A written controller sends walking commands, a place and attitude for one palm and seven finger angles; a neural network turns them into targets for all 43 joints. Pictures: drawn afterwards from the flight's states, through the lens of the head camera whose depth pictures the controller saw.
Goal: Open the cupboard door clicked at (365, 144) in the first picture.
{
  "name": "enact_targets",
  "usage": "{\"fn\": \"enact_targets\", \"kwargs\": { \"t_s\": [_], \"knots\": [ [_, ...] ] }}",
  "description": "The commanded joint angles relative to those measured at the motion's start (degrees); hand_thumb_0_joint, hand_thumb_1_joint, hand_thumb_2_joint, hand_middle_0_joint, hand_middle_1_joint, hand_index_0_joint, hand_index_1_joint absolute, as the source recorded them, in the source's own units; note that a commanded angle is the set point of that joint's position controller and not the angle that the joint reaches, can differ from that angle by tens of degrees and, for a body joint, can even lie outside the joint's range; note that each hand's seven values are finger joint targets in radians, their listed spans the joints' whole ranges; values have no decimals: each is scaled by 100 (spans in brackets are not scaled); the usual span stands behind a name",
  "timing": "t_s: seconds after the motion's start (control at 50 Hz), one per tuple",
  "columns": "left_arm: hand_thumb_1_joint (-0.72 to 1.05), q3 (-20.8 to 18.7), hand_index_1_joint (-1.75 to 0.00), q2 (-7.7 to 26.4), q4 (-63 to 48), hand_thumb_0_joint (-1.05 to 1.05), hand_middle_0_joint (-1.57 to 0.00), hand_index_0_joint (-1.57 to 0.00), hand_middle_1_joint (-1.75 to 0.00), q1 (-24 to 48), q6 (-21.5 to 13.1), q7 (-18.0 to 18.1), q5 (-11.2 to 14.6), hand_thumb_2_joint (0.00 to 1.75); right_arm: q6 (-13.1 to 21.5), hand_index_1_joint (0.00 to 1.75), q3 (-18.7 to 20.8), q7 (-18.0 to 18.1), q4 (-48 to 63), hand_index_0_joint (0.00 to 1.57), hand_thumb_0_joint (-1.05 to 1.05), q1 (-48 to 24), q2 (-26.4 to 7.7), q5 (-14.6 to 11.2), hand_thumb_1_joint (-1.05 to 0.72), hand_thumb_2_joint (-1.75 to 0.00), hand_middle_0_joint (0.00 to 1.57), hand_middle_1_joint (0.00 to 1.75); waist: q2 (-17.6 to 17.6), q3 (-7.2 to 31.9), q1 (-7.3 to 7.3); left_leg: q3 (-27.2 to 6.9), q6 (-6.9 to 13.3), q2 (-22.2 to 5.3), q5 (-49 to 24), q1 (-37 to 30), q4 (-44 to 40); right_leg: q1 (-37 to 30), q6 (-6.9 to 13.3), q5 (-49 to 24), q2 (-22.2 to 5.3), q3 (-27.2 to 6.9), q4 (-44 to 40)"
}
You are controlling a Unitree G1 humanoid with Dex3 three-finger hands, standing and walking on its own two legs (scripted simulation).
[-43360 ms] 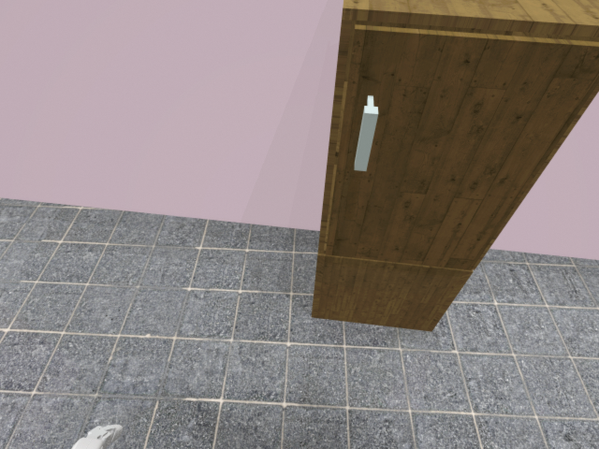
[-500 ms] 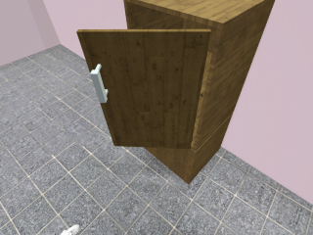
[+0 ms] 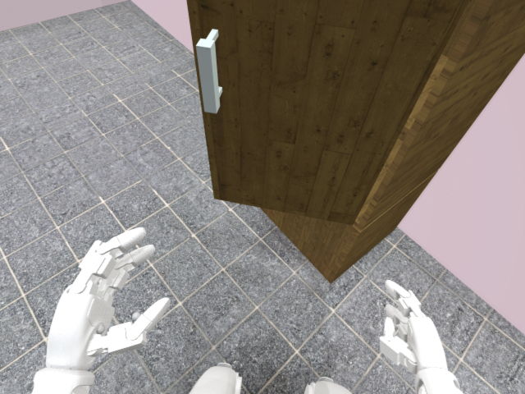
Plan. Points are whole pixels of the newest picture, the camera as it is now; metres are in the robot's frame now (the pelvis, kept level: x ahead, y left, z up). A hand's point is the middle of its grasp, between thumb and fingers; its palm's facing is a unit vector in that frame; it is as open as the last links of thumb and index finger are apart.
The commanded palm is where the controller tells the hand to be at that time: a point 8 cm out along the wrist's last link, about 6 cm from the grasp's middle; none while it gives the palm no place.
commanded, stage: raise the hand with hooked fingers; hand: left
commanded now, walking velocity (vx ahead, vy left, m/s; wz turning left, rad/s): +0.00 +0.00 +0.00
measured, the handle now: (212, 72) +0.59 +0.17 +0.15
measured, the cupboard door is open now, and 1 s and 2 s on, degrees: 40 40 40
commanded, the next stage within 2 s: move the hooked fingers beside the handle in 1.48 s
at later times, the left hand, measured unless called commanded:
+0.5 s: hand (129, 253) +0.26 +0.21 +0.10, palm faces -0.09 -0.99 -0.08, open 12.7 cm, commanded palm +0.24 +0.28 +0.12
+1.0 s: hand (81, 174) +0.31 +0.26 +0.18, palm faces +0.02 -1.00 -0.06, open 14.0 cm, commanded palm +0.28 +0.30 +0.17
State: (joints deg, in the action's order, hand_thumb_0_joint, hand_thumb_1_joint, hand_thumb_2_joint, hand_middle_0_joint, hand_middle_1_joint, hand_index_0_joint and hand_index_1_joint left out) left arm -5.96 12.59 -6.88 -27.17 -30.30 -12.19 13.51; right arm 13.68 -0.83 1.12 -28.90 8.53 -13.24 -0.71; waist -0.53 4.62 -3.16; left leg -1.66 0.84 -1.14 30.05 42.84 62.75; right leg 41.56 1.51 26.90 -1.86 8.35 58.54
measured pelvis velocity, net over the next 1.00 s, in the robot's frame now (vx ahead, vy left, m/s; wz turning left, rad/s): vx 0.01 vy -0.01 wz -0.02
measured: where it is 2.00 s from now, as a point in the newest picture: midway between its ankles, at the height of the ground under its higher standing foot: outside the picture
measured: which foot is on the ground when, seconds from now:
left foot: down 0.00-1.00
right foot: down 0.00-1.00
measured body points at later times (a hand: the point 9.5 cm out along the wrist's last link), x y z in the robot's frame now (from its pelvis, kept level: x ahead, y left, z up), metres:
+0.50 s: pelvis +0.02 +0.01 +0.03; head +0.05 +0.01 +0.48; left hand +0.26 +0.26 +0.11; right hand +0.17 -0.25 -0.03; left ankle +0.01 +0.11 -0.67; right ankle +0.03 -0.11 -0.67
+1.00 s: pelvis +0.01 -0.01 +0.05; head +0.02 -0.02 +0.50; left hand +0.30 +0.31 +0.19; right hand +0.17 -0.26 -0.02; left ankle +0.01 +0.11 -0.67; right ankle +0.03 -0.11 -0.67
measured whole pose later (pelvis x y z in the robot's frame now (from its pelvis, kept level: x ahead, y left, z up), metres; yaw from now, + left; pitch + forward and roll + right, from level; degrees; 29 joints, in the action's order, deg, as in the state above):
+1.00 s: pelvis +0.01 -0.01 +0.05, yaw -1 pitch +2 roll -1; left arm -25.4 25.8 19.3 5.4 -7.2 -27.4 20.5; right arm 13.5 -3.9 6.8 -35.4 15.2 -15.9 -4.0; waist -2.0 1.8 -0.9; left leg 0.6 0.0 -1.6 20.8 20.5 39.1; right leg 20.9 1.9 18.1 -0.2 6.3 36.8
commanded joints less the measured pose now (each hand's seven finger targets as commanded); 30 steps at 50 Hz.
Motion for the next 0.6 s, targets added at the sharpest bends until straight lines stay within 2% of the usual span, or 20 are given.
{"fn": "enact_targets", "kwargs": {
  "t_s": [0.0,0.02,0.04,0.06,0.08,0.1,0.12,0.14,0.16,0.18,0.2,0.22,0.28,0.34,0.38,0.42,0.46,0.5,0.52,0.58],
  "knots": [
    [15,48,-78,543,-604,0,-25,-25,-78,563,555,-640,-82,58,220,30,339,187,732,20,0,269,-883,-146,-90,-90,20,30,-33,1122,590,-205,55,57,-1251,-756,-1311,-527,-27,-904,259,-461,-1055],
    [13,-264,-80,759,-151,0,-25,-25,-80,237,994,-725,-68,57,143,30,340,200,747,20,0,186,-897,-192,-90,-90,20,30,24,1113,418,-209,43,80,-1383,-749,-1435,-755,0,-1032,280,-420,-1082],
    [11,-400,-81,763,-425,0,-26,-26,-81,197,1294,-761,28,56,77,30,321,214,873,20,0,113,-873,-222,-90,-90,20,30,71,1415,297,-159,31,113,-1589,-840,-1550,-1054,-30,-1237,221,-380,-1109],
    [8,-699,-82,932,-628,0,-26,-26,-82,157,1548,-713,128,55,22,30,342,244,933,20,0,-8,-832,-243,-90,-90,20,30,78,1634,168,-108,14,114,-1787,-966,-1630,-1303,-43,-1429,197,-362,-1130],
    [6,-901,-84,933,-851,0,-26,-26,-84,106,1725,-632,250,54,-10,30,319,262,991,20,0,-91,-767,-235,-90,-90,20,30,74,1806,49,-102,-15,111,-2025,-1063,-1724,-1530,-50,-1602,182,-308,-1109],
    [4,-1093,-86,906,-1015,0,-26,-26,-86,54,1827,-494,394,53,-37,30,298,277,1013,20,0,-137,-666,-223,-90,-90,20,30,152,1825,-21,-86,-31,115,-2185,-1105,-1779,-1688,-65,-1753,179,-277,-1139],
    [1,-1365,-87,1047,-1154,0,-26,-26,-87,95,1829,-355,512,52,-54,30,258,295,996,20,0,-200,-612,-193,-90,-90,20,30,162,1756,-123,-127,-67,108,-2375,-1159,-1824,-1831,-29,-1890,216,-249,-1111],
    [-1,-1406,-88,986,-1484,0,-27,-27,-88,216,1713,-203,573,51,-36,30,234,294,984,20,0,-135,-557,-184,-90,-90,20,30,20,1735,-114,-118,-101,81,-2607,-1286,-1866,-1816,-21,-2050,212,-235,-1111],
    [-3,-1450,-90,932,-1460,0,-27,-27,-90,143,1584,-49,594,50,-25,30,240,287,907,20,0,-47,-504,-167,-90,-90,20,30,49,1561,-87,-111,-123,58,-2671,-1305,-1908,-1744,-20,-2077,223,-206,-1137],
    [-6,-1364,-92,854,-1575,0,-27,-27,-92,221,1414,66,558,49,4,30,236,275,865,20,0,25,-514,-157,-90,-90,20,30,-59,1376,-43,-78,-124,41,-2671,-1311,-1917,-1605,-23,-2038,230,-213,-1161],
    [-8,-1264,-93,829,-1551,0,-27,-27,-93,398,1245,147,480,48,34,30,237,261,774,20,0,140,-533,-144,-90,-90,20,30,-13,1208,75,-87,-127,15,-2604,-1329,-1929,-1433,-29,-1922,249,-209,-1186],
    [-10,-1195,-94,896,-1551,0,-27,-27,-94,675,1112,152,426,47,70,30,217,254,748,20,0,147,-597,-106,-90,-90,20,30,-102,989,119,-112,-120,18,-2580,-1282,-1932,-1360,-8,-1879,259,-238,-1194],
    [-17,-768,-99,809,-1161,0,-28,-28,-99,1043,845,-75,198,44,205,30,228,224,558,20,0,412,-760,-127,-90,-90,20,30,-414,866,431,-115,-109,-11,-2250,-1441,-1918,-994,-34,-1482,235,-275,-1314],
    [-24,-743,-103,986,-739,0,-28,-28,-103,1397,1002,-493,265,41,312,30,248,294,503,20,0,426,-901,-213,-90,-90,20,30,-362,801,532,-124,-55,12,-1740,-1465,-2012,-1077,-37,-1160,217,-361,-1577],
    [-29,-1140,-107,1404,-613,0,-29,-29,-107,1551,1174,-670,362,39,357,30,249,372,492,20,0,384,-968,-252,-90,-90,20,30,-369,942,425,-118,-27,38,-1640,-1519,-2131,-1360,-30,-1123,184,-409,-1729],
    [-34,-1605,-110,1851,-583,0,-29,-29,-110,1690,1332,-731,465,37,362,30,225,428,498,20,0,327,-984,-250,-90,-90,20,30,-423,1094,270,-116,-13,50,-1878,-1649,-2225,-1697,1,-1365,192,-417,-1774],
    [-38,-1850,-112,1952,-743,0,-29,-29,-112,1954,1374,-692,602,35,359,30,193,456,526,20,0,283,-917,-250,-90,-90,20,30,-589,1227,193,-94,-30,56,-2179,-1860,-2328,-1929,-4,-1666,178,-390,-1820],
    [-43,-1965,-115,1896,-668,0,-29,-29,-115,2115,1377,-603,738,33,370,30,154,459,514,20,0,261,-869,-251,-90,-90,20,30,-602,1094,165,-89,-56,56,-2370,-1973,-2413,-2007,-4,-1861,205,-355,-1879],
    [-45,-2070,-117,1994,-584,0,-30,-30,-117,2227,1390,-594,770,32,369,30,136,450,487,20,0,280,-885,-236,-90,-90,20,30,-648,1062,130,-95,-65,62,-2494,-2016,-2434,-2102,22,-1982,232,-355,-1896],
    [-50,-1919,-120,1808,23,0,-30,-30,-120,2418,1530,-707,789,30,353,30,117,429,410,20,0,300,-906,-253,-90,-90,20,30,-558,771,221,-19,-62,68,-2415,-2034,-2526,-2065,-9,-2075,225,-376,-2062]
  ]
}}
